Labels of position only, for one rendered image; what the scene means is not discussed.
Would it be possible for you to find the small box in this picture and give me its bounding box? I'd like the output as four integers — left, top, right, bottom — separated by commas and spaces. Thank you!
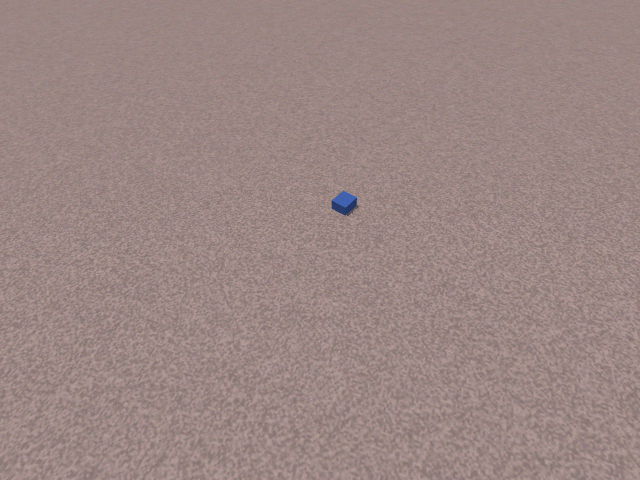
332, 191, 357, 216

